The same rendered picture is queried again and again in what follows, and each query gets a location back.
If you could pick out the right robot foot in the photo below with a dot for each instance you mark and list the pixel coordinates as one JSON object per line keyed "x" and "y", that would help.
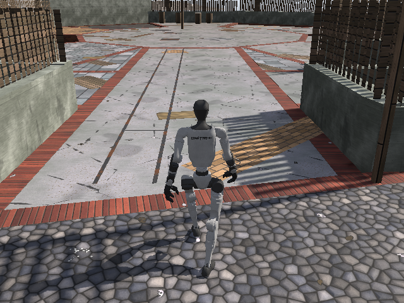
{"x": 206, "y": 271}

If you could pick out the right robot shin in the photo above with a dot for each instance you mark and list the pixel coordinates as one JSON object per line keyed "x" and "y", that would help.
{"x": 211, "y": 238}

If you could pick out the robot left upper arm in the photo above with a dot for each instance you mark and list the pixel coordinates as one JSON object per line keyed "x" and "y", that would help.
{"x": 178, "y": 145}

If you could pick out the right robot hand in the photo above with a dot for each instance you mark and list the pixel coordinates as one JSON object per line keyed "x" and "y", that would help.
{"x": 228, "y": 173}

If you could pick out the robot left forearm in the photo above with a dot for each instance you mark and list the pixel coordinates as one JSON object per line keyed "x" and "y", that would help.
{"x": 172, "y": 172}

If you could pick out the left robot hand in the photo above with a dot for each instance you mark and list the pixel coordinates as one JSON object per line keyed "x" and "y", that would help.
{"x": 168, "y": 193}

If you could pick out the robot right upper arm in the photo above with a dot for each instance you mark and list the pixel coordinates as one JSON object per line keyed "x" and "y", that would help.
{"x": 224, "y": 141}

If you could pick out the robot right forearm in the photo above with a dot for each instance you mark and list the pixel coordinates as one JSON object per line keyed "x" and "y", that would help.
{"x": 231, "y": 164}

